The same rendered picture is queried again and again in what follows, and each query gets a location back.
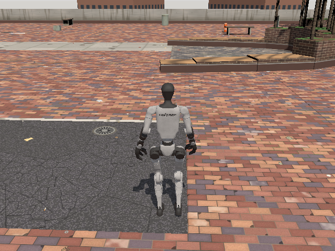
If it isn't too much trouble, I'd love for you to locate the robot left foot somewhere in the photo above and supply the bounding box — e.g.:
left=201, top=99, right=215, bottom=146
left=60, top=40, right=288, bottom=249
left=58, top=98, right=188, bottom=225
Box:
left=157, top=202, right=164, bottom=216

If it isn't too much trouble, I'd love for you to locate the left robot upper arm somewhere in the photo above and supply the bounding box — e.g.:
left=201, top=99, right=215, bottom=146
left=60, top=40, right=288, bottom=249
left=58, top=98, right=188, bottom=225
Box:
left=142, top=106, right=157, bottom=135

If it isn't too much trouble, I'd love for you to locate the robot left hand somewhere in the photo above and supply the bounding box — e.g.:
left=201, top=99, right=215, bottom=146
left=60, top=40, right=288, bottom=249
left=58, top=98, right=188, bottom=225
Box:
left=135, top=147, right=147, bottom=160

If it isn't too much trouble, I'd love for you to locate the right robot forearm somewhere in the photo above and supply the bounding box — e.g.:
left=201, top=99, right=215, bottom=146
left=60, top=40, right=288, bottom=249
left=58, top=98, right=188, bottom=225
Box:
left=187, top=126, right=196, bottom=145

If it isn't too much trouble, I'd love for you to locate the left robot forearm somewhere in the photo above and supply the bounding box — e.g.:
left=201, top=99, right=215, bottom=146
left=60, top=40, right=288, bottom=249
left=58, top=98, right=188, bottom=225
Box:
left=136, top=127, right=147, bottom=149

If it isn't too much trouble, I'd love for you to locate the right robot upper arm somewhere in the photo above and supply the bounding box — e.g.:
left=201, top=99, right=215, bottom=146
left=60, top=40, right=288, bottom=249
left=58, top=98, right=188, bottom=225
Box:
left=179, top=106, right=192, bottom=134

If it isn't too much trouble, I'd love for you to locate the robot right hand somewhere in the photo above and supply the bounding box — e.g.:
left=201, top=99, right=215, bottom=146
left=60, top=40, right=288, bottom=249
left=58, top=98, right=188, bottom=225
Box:
left=185, top=144, right=197, bottom=155

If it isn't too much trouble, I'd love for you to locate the humanoid robot torso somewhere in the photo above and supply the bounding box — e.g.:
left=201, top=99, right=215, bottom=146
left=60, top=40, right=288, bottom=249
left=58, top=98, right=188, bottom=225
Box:
left=156, top=103, right=180, bottom=157

